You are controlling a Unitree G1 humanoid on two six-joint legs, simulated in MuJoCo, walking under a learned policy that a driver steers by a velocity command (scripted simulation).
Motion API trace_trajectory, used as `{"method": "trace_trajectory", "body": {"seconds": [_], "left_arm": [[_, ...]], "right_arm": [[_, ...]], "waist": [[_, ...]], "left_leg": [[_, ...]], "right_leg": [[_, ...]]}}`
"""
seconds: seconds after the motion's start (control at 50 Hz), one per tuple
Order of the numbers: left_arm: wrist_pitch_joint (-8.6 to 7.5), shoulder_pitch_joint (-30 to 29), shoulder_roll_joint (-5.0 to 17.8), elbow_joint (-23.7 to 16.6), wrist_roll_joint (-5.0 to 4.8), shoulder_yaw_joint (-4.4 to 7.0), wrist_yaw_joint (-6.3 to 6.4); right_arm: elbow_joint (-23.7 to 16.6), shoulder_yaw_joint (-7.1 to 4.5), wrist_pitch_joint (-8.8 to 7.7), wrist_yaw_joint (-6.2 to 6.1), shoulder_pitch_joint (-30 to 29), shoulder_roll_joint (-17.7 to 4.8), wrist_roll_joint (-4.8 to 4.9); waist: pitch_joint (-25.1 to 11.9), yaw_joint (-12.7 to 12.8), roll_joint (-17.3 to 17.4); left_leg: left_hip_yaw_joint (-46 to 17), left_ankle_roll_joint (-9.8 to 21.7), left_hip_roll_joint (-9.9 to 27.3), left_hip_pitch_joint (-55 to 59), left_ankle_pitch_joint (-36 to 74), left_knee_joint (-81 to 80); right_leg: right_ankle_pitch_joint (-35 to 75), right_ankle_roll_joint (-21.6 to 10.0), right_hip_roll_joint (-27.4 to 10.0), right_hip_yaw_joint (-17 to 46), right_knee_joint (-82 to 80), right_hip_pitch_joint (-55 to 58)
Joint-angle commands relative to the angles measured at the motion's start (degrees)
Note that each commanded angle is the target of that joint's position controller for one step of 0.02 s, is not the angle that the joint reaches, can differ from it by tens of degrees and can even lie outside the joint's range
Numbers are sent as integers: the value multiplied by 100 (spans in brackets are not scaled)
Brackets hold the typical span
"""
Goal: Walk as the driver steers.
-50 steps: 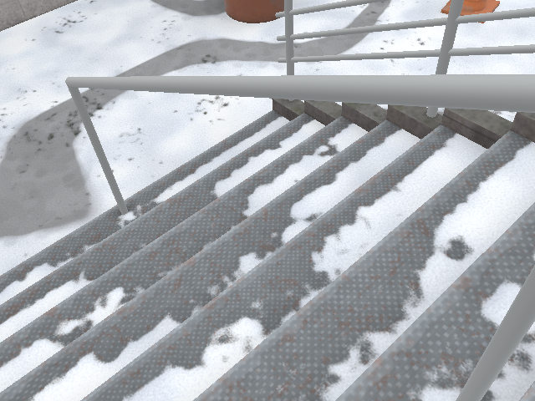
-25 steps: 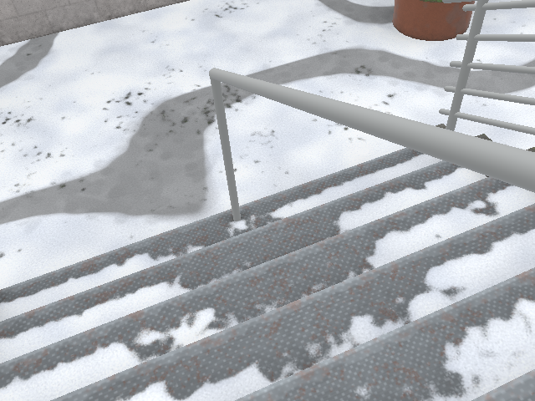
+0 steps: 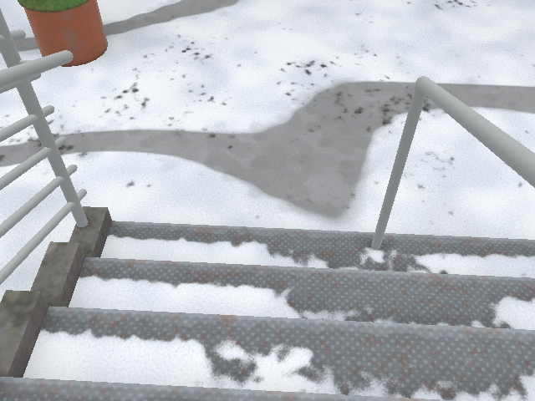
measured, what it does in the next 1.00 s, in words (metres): goes down: right foot 0.15 m lower, then left foot 0.15 m lower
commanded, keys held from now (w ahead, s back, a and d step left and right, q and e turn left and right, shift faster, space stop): w+q+shift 0.12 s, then w+shift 0.44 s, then w+e+shift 0.10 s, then e+shift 0.34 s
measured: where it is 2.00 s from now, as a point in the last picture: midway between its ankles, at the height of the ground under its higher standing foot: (184, 314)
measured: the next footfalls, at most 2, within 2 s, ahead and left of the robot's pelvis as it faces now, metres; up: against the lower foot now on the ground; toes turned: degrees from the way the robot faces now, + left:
right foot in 0.10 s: +0.21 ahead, -0.16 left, -0.15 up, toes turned +7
left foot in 0.48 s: +0.54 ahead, +0.09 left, -0.30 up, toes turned +18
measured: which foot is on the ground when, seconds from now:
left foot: down 0.00-0.08, up 0.10-0.46, down 0.48-0.82, up 0.84-1.00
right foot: up 0.00-0.08, down 0.10-0.46, up 0.48-0.80, down 0.82-1.00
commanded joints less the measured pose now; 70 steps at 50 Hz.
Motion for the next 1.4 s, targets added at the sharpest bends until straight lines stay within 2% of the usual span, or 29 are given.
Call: {"method": "trace_trajectory", "body": {"seconds": [0.02, 0.08, 0.1, 0.14, 0.2, 0.24, 0.3, 0.32, 0.36, 0.44, 0.48, 0.52, 0.54, 0.6, 0.7, 0.76, 0.8, 0.82, 0.84, 0.88, 0.92, 0.94, 1.06, 1.16, 1.26, 1.28, 1.32, 1.36, 1.4], "left_arm": [[-62, 251, 362, -432, -349, 30, 17], [-214, 4235, 939, 584, -372, 409, 308], [-236, 4441, 1153, 775, -361, 484, 304], [-349, 2875, 982, 296, -155, 326, 24], [-533, 2458, 501, 375, -192, 263, -45], [-556, 1884, 258, 479, -108, 56, 142], [-540, 1991, 1334, 459, -271, 302, 94], [-649, 2535, 622, 693, -309, 243, 71], [-643, 2948, 554, 746, -147, 200, 193], [-129, 3050, 957, 1084, -127, 242, 508], [8, 2509, 792, 936, -151, 309, 466], [-177, 2972, 635, 308, -346, 167, 411], [-174, 2337, 773, 225, -120, 210, 400], [132, 2365, 826, 748, 99, 353, 273], [-7, 1572, 121, 571, -139, 174, 4], [96, 1444, -93, 416, -249, 30, 56], [189, 3481, 470, 974, -96, 187, 193], [251, 4547, 861, 1147, -267, 387, 203], [271, 4038, 1532, 1077, -254, 489, 179], [160, 3090, 1314, 408, -230, 369, 134], [114, 2069, 956, 168, -325, 166, 146], [26, 2128, 1117, 109, -275, 208, 236], [115, 1970, 794, -51, -406, 196, 390], [331, 2015, 857, -313, -300, 258, 470], [362, 2239, 424, -463, -359, 181, 340], [454, 3018, 203, -602, -549, 156, 424], [586, 2770, 538, -904, -347, 251, 531], [713, 1434, 987, -1109, -24, 375, 396], [1008, 842, 726, -1415, -84, 272, 383]], "right_arm": [[-408, -234, -21, -36, -673, -1080, 8], [-636, -328, 68, -90, -2159, -1262, -49], [-672, -312, 28, -77, -2378, -646, -35], [-1078, -136, 20, -120, -466, -117, 222], [-1118, -41, 292, 67, -1924, -127, -362], [-1293, 35, 243, 280, -2545, -42, -68], [-633, -105, 347, 357, -1289, -356, -312], [-808, -62, 114, 301, -2427, -301, -209], [-1098, 74, -174, 230, -3855, -221, -193], [-317, -129, 29, 94, -1531, -717, -73], [235, -450, 149, 76, 31, -1277, -138], [131, -400, 67, 99, 201, -1337, -69], [213, -482, 10, -41, -195, -1300, -54], [31, -189, -328, 24, -1105, -529, -234], [258, -33, -557, -101, -1404, -68, 189], [451, -28, -408, -215, -985, -138, 137], [296, -126, -349, -198, -1632, -729, -48], [79, -243, -198, -229, -2376, -882, 9], [-204, -137, -108, -241, -2079, -380, -75], [-631, 20, -71, -283, -1328, -441, -184], [-445, -105, 102, -353, -1510, -676, -353], [-755, -49, 167, -368, -1379, -391, -369], [-867, -138, 185, -161, -2141, -590, -208], [-1607, 109, -40, -13, -3176, 27, -44], [-954, -251, -68, -223, -1068, -769, 20], [-1041, -273, -36, -176, -569, -994, -75], [-1291, -285, 2, -179, -704, -1039, 277], [-1569, -52, 50, -361, -1652, -418, 105], [-1399, 5, 192, -318, -1680, -490, -137]], "waist": [[227, 482, 679], [-786, 2965, 217], [-200, 3035, -945], [-519, 653, -1348], [928, 712, -503], [1816, 274, -128], [694, -90, -523], [1127, 600, -64], [1009, 1172, 111], [188, 199, -796], [-253, -558, 490], [-1650, -103, 411], [-985, -4, 506], [330, 727, -522], [347, 961, 262], [331, 788, 428], [-594, 1841, 730], [-210, 2904, -458], [140, 2197, -1546], [-414, 1267, 127], [225, 629, 1043], [-8, 410, -128], [-905, 790, 23], [8, 1131, -248], [15, 582, 410], [-1268, 762, 1194], [-2127, 631, 1144], [-921, 638, 316], [-245, 669, 678]], "left_leg": [[-1470, 526, 695, -2567, 2902, -797], [-768, 227, 477, -3261, 4813, 3611], [-419, 70, -249, -3836, 826, 6039], [-417, 270, 598, -5203, 1603, 5313], [-351, 83, 1297, -5811, 2368, 4631], [-168, -322, 1167, -3542, 4522, 1581], [1230, -290, 586, -2040, 3973, 2573], [594, -236, 900, -3305, 5913, 1072], [1111, -281, 745, -3121, 6840, -869], [1342, -19, 902, 816, 5020, -2189], [240, 598, 1521, 2733, 5013, -2222], [-1594, 1015, 2906, 4245, 4891, -1346], [-2785, 1417, 3263, 2975, 2118, -2585], [-2166, 1364, 2968, -300, 3874, -2184], [972, -7, 1155, -2898, 2641, -1529], [1518, -322, 1288, -2687, 4066, -159], [1708, -441, 1536, -2259, 6231, 2626], [2127, -665, 879, -2552, 4509, 5601], [1943, -655, 282, -4324, -551, 7720], [606, -558, 1160, -5696, 780, 5785], [582, -617, 1331, -4744, 1752, 4020], [459, -798, 1352, -4232, 2243, 2753], [401, -646, 1057, -2611, 5857, 38], [219, -856, 582, -1348, 6544, -2832], [-249, -933, 1921, 2025, 9158, -3418], [-442, -467, 3121, 3768, 11537, -1305], [-1838, 607, 4025, 3344, 7786, -1848], [-1359, 696, 3422, 1023, 3492, -3428], [-753, 678, 3050, -821, 3381, -3611]], "right_leg": [[446, 84, 687, -617, -818, 2972], [1167, -37, 136, -299, -1189, 6182], [802, -210, -515, 231, -1883, 5959], [1022, 209, -1847, 2006, -857, 5892], [-4687, -898, -2084, 2995, -2028, 2710], [-4419, -682, -1304, 1535, -1849, -629], [-2851, -883, -1571, 1153, -1195, -505], [-3436, -652, -860, 444, -514, 537], [-3829, -478, -449, -187, -205, 1463], [-32, -942, -769, -527, 1869, 1738], [-4783, -695, 285, -1067, 6539, -72], [-4533, -891, 111, 402, 5501, -1904], [-3733, -724, -15, 210, 4706, -2209], [-3573, -262, -232, 601, 2655, -559], [1939, -345, 212, -584, -667, 2332], [2420, -349, 815, -1602, -778, 3226], [1912, -684, 985, -1685, -567, 4764], [2220, -1313, 432, -1039, -2610, 4972], [5055, -1559, -392, -28, -1250, 5625], [4485, -2362, -1772, 2028, -1328, 5942], [3208, -1761, -778, 1305, -1672, 3686], [4235, -2139, -1080, 1768, -1570, 3047], [1435, -1513, 370, 1372, -308, 2651], [-1722, -1096, 999, 1892, 527, 1661], [-4717, -709, 1617, 1288, 3396, -115], [-7217, -605, 1734, 469, 5537, -992], [-6138, -447, 1235, -61, 8122, -1934], [-4240, -154, 851, -572, 7901, -1933], [-3797, -110, 743, -615, 8233, -1295]]}}
Keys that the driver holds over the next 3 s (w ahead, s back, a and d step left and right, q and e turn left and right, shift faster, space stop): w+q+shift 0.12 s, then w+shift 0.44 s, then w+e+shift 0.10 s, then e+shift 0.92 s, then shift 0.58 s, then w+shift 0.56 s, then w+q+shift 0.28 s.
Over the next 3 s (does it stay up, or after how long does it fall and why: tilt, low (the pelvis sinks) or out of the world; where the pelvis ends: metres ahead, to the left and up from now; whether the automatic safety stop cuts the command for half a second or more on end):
stays up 1.17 -0.04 -0.55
